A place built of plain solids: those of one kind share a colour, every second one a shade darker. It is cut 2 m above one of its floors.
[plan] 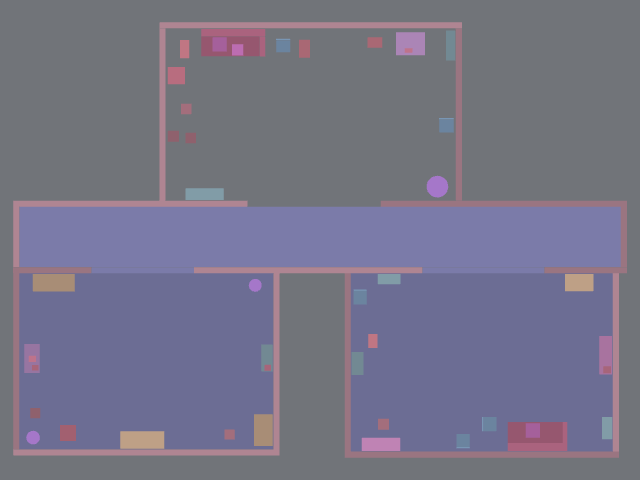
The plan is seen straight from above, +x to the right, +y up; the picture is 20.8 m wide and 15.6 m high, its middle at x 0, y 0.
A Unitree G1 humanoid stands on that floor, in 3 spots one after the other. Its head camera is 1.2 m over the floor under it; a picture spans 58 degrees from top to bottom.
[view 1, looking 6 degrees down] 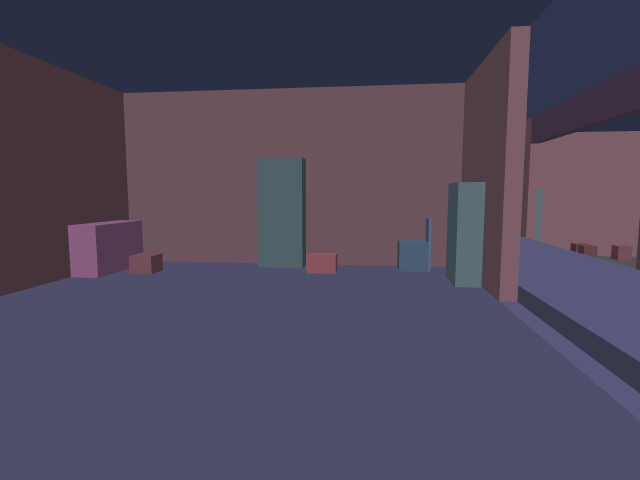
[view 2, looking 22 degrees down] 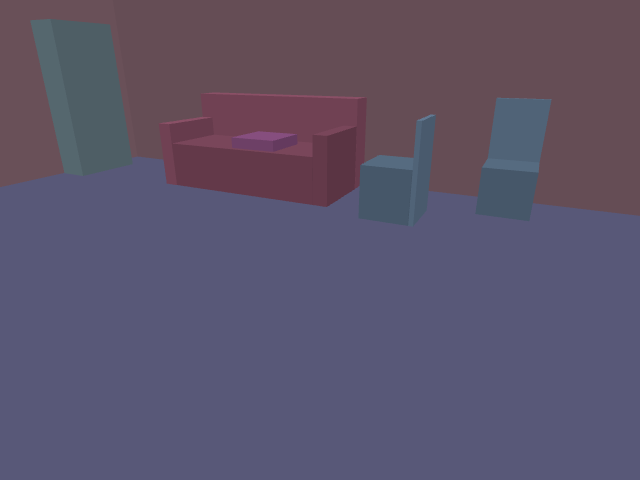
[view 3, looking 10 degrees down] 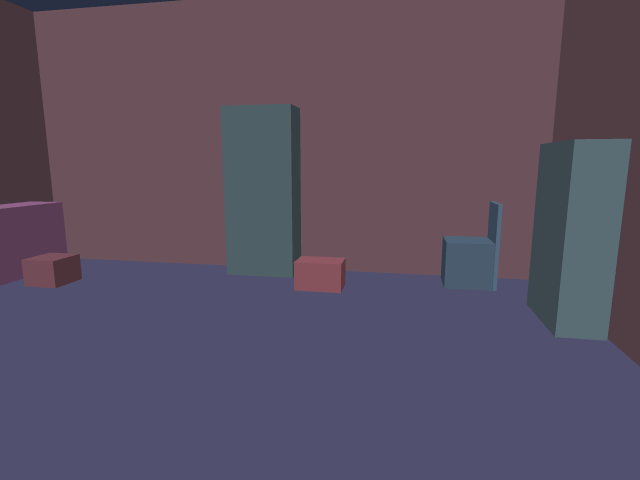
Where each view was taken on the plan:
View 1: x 8.33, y -2.50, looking -173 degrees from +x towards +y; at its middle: wall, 7.42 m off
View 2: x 4.51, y -2.50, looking -64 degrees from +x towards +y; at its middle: floor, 3.20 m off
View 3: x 5.75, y -2.50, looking -169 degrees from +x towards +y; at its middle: wall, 4.91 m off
